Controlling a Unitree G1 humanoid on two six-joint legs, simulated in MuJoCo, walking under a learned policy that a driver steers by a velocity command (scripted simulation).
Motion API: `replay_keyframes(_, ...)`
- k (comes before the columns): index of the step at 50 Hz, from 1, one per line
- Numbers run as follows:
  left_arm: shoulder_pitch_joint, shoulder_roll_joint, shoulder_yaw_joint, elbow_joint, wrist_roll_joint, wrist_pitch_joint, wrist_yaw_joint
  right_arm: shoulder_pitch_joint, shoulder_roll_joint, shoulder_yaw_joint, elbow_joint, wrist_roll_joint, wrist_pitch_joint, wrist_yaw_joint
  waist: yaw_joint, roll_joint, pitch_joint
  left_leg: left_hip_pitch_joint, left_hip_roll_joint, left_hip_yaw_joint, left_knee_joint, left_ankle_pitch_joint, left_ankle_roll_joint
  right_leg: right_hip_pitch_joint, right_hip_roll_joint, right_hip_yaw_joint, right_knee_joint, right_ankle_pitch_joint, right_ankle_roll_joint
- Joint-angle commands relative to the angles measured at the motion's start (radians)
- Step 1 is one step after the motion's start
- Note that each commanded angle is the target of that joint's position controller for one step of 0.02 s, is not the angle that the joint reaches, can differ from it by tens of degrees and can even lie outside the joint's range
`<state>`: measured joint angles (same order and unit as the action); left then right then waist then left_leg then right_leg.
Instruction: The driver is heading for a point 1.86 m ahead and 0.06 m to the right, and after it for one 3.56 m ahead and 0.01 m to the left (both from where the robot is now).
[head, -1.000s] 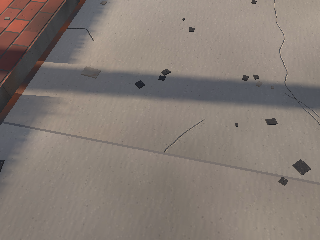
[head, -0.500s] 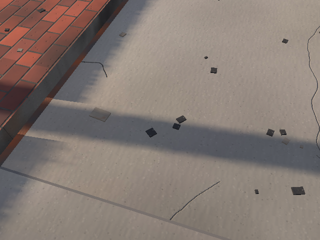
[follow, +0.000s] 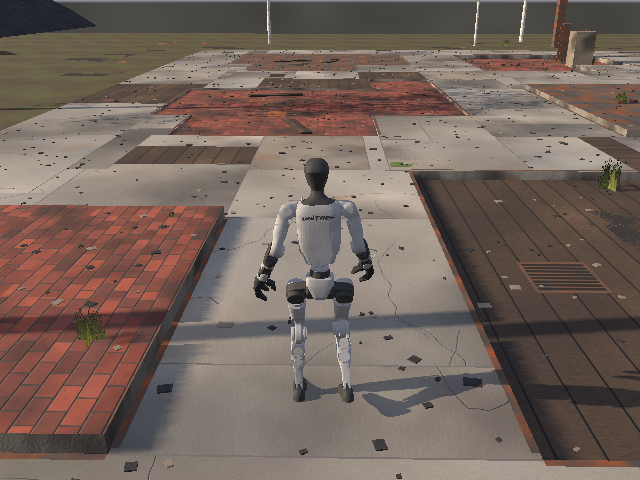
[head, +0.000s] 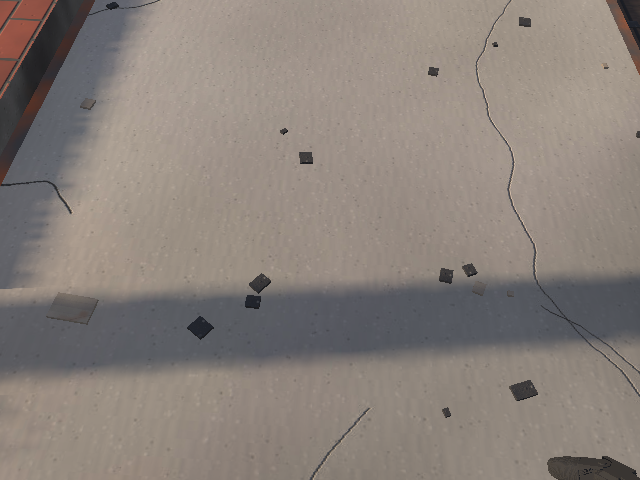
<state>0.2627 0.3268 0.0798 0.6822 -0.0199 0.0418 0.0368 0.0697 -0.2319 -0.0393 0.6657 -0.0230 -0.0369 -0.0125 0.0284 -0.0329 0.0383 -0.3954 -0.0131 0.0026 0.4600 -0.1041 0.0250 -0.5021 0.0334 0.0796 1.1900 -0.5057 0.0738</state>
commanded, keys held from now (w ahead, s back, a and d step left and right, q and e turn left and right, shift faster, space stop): e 0.32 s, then no key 0.04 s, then q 0.64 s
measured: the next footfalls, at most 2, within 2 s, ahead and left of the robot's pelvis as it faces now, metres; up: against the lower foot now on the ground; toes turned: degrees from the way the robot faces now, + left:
right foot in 0.28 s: +0.05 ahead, -0.15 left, +0.00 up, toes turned -12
left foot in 0.74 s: +0.05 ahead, +0.07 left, +0.00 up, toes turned -6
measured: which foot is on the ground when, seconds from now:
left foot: down 0.00-0.28, up 0.30-0.72, down 0.74-1.00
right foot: up 0.00-0.26, down 0.28-0.76, up 0.78-1.00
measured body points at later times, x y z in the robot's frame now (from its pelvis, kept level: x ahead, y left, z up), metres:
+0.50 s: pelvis +0.01 -0.05 +0.01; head +0.03 -0.09 +0.46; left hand +0.23 +0.16 -0.06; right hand +0.07 -0.36 -0.12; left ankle +0.06 +0.10 -0.66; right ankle +0.01 -0.14 -0.73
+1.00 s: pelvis +0.01 -0.04 +0.01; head +0.05 -0.02 +0.46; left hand +0.18 +0.24 -0.09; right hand +0.14 -0.33 -0.09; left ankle +0.01 +0.08 -0.73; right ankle +0.01 -0.18 -0.69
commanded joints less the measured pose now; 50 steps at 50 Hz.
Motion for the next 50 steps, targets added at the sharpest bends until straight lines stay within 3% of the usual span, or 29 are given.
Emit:
replay_keyframes(1,0.089,0.048,0.020,-0.060,0.000,0.013,0.004,-0.006,-0.149,-0.044,-0.043,-0.008,0.005,-0.009,0.002,0.179,-0.117,0.145,0.233,-0.159,-0.181,0.191,0.205,-0.042,-0.053,-0.040,-0.018,0.073,0.022)
replay_keyframes(5,0.009,0.034,0.008,-0.101,0.010,0.007,-0.009,0.000,-0.178,-0.056,-0.024,0.005,0.013,-0.019,-0.022,0.168,-0.159,0.187,0.288,-0.110,-0.186,0.198,0.233,0.006,-0.097,-0.052,-0.197,0.135,0.006)
replay_keyframes(9,-0.023,0.059,0.011,-0.125,0.007,0.010,-0.031,0.004,-0.216,-0.069,-0.009,0.018,0.025,-0.013,-0.031,0.190,-0.154,0.181,0.313,-0.067,-0.180,0.122,0.215,0.106,-0.093,-0.093,-0.356,0.162,-0.033)
replay_keyframes(12,0.016,0.063,0.019,-0.122,0.010,0.011,-0.045,0.000,-0.228,-0.073,0.006,0.043,0.032,-0.010,0.004,0.181,-0.152,0.182,0.312,-0.029,-0.100,0.075,0.156,0.219,-0.061,-0.137,-0.582,0.251,-0.088)
replay_keyframes(13,0.051,0.075,0.028,-0.107,0.013,0.011,-0.045,0.024,-0.208,-0.069,0.020,0.048,0.035,-0.011,0.012,0.157,-0.153,0.143,0.283,0.005,-0.034,0.020,0.109,0.296,-0.035,-0.139,-0.662,0.294,-0.117)
replay_keyframes(14,0.076,0.124,0.045,-0.107,0.017,0.009,-0.037,0.071,-0.165,-0.061,0.038,0.040,0.040,-0.008,0.005,0.023,-0.121,0.026,0.215,0.088,0.132,-0.121,0.019,0.383,-0.106,0.001,-0.784,0.428,-0.169)
replay_keyframes(15,0.061,0.238,0.064,-0.145,0.017,0.008,-0.019,0.092,-0.108,-0.042,0.002,-0.013,0.041,-0.001,-0.047,-0.304,-0.094,-0.265,0.060,0.167,0.454,-0.528,-0.094,0.486,-0.370,0.370,-0.812,0.731,-0.304)
replay_keyframes(16,0.077,0.248,0.062,-0.160,0.056,-0.013,-0.029,-0.028,-0.162,-0.060,-0.034,-0.004,0.034,-0.012,0.043,-0.245,-0.121,-0.322,0.007,-0.010,0.623,-0.567,-0.087,0.368,-0.426,0.464,-0.877,0.670,-0.423)
replay_keyframes(17,0.031,0.212,0.051,-0.158,0.065,-0.033,-0.034,-0.037,-0.189,-0.070,-0.029,0.022,0.037,-0.018,0.017,-0.159,-0.097,-0.321,0.032,-0.048,0.690,-0.472,-0.069,0.340,-0.371,0.369,-0.886,0.588,-0.382)
replay_keyframes(18,-0.037,0.173,0.041,-0.160,0.047,-0.043,-0.033,0.002,-0.191,-0.075,-0.004,0.027,0.044,-0.024,-0.020,-0.118,-0.087,-0.318,0.046,-0.057,0.685,-0.377,-0.060,0.329,-0.315,0.293,-0.874,0.538,-0.319)
replay_keyframes(19,-0.082,0.119,0.022,-0.166,0.031,-0.046,-0.030,0.041,-0.187,-0.076,0.033,0.020,0.052,-0.030,-0.037,-0.094,-0.109,-0.294,0.058,-0.054,0.693,-0.320,-0.069,0.335,-0.282,0.231,-0.859,0.545,-0.279)
replay_keyframes(20,-0.112,0.088,0.007,-0.166,0.026,-0.048,-0.025,0.076,-0.180,-0.075,0.050,0.013,0.057,-0.029,-0.053,-0.102,-0.125,-0.242,0.056,-0.041,0.714,-0.264,-0.082,0.315,-0.258,0.178,-0.854,0.605,-0.269)
replay_keyframes(22,-0.117,0.020,-0.023,-0.151,0.041,-0.056,-0.021,0.108,-0.152,-0.067,0.072,0.022,0.057,-0.020,-0.065,-0.093,-0.154,-0.146,0.064,-0.040,0.687,-0.194,-0.098,0.302,-0.227,0.102,-0.853,0.649,-0.262)
replay_keyframes(24,-0.111,-0.012,-0.035,-0.126,0.049,-0.062,-0.020,0.098,-0.115,-0.049,0.081,0.030,0.057,-0.010,-0.053,-0.093,-0.135,-0.091,0.085,-0.046,0.506,-0.158,-0.105,0.319,-0.207,0.055,-0.859,0.597,-0.250)
replay_keyframes(26,-0.097,0.015,-0.028,-0.104,0.056,-0.060,-0.018,0.059,-0.106,-0.036,0.070,0.029,0.057,-0.001,-0.021,-0.110,-0.110,-0.020,0.089,-0.038,0.356,-0.179,-0.104,0.317,-0.222,0.060,-0.867,0.532,-0.260)
replay_keyframes(27,-0.089,0.037,-0.021,-0.092,0.058,-0.057,-0.019,0.051,-0.121,-0.036,0.064,0.030,0.058,0.002,-0.009,-0.114,-0.097,0.003,0.084,-0.027,0.317,-0.213,-0.103,0.316,-0.237,0.075,-0.869,0.503,-0.273)
replay_keyframes(30,-0.083,0.094,0.000,-0.071,0.041,-0.044,-0.018,0.051,-0.171,-0.046,0.044,0.041,0.060,0.002,0.009,-0.109,-0.052,-0.021,0.065,-0.003,0.277,-0.312,-0.088,0.341,-0.291,0.138,-0.851,0.499,-0.311)
replay_keyframes(34,-0.110,0.103,0.013,-0.062,0.021,-0.028,-0.003,0.106,-0.147,-0.042,0.048,0.043,0.056,0.007,-0.018,-0.077,-0.085,-0.003,0.046,0.025,0.200,-0.288,-0.059,0.414,-0.327,0.139,-0.774,0.751,-0.320)
replay_keyframes(36,-0.116,0.103,0.021,-0.055,0.009,-0.020,0.006,0.139,-0.144,-0.041,0.052,0.040,0.054,0.014,-0.046,-0.062,-0.102,0.078,0.037,0.032,0.040,-0.111,-0.021,0.404,-0.299,0.083,-0.725,0.742,-0.268)
replay_keyframes(37,-0.106,0.091,0.023,-0.054,0.009,-0.022,0.010,0.141,-0.179,-0.049,0.046,0.033,0.054,0.013,-0.041,-0.013,-0.112,0.141,0.067,-0.038,-0.011,0.074,0.016,0.359,-0.245,0.029,-0.661,0.624,-0.209)
replay_keyframes(38,-0.122,0.048,0.015,-0.090,0.038,-0.032,0.009,0.158,-0.273,-0.074,0.045,0.032,0.055,0.003,-0.006,0.192,-0.137,0.232,0.202,-0.237,-0.014,0.342,0.103,0.229,-0.116,-0.106,-0.495,0.468,-0.124)
replay_keyframes(39,-0.195,0.028,0.011,-0.110,0.051,-0.039,0.011,0.166,-0.283,-0.080,0.034,0.031,0.055,0.000,-0.055,0.282,-0.106,0.290,0.309,-0.410,-0.071,0.433,0.244,0.045,0.019,-0.157,-0.378,0.166,-0.052)
replay_keyframes(40,-0.253,0.031,0.013,-0.124,0.042,-0.039,0.010,0.214,-0.254,-0.072,0.033,0.009,0.044,-0.001,-0.108,0.284,-0.116,0.344,0.377,-0.492,-0.122,0.443,0.321,-0.075,0.032,-0.071,-0.174,-0.138,-0.040)
replay_keyframes(41,-0.233,0.040,0.020,-0.115,0.028,-0.036,0.004,0.194,-0.252,-0.071,0.030,0.007,0.029,-0.004,-0.090,0.200,-0.118,0.355,0.353,-0.454,-0.115,0.411,0.307,-0.115,0.010,-0.017,-0.062,-0.140,-0.038)
replay_keyframes(43,-0.187,0.045,0.027,-0.095,0.024,-0.028,0.002,0.102,-0.239,-0.070,0.007,0.037,0.023,-0.009,-0.039,0.119,-0.094,0.343,0.273,-0.349,-0.086,0.396,0.223,-0.143,-0.023,0.004,-0.089,-0.025,-0.023)
replay_keyframes(44,-0.186,0.041,0.027,-0.093,0.027,-0.030,0.005,0.084,-0.226,-0.067,0.000,0.045,0.029,-0.014,-0.033,0.128,-0.104,0.334,0.244,-0.325,-0.082,0.393,0.202,-0.115,-0.025,-0.005,-0.142,0.019,-0.012)
replay_keyframes(47,-0.180,0.010,0.017,-0.094,0.019,-0.041,-0.003,0.097,-0.238,-0.076,-0.006,0.041,0.058,-0.023,-0.043,0.160,-0.131,0.317,0.203,-0.312,-0.065,0.375,0.193,-0.030,-0.002,-0.032,-0.292,0.083,0.010)
replay_keyframes(50,-0.178,0.017,0.016,-0.096,0.011,-0.048,-0.014,0.087,-0.259,-0.086,-0.022,0.043,0.072,-0.022,-0.057,0.194,-0.135,0.252,0.194,-0.354,-0.061,0.279,0.189,0.081,0.017,-0.036,-0.444,0.113,0.006)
